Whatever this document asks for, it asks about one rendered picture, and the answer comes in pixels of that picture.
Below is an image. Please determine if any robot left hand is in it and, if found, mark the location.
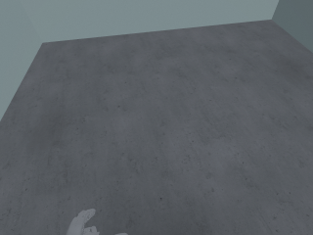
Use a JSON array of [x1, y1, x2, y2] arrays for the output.
[[65, 209, 100, 235]]

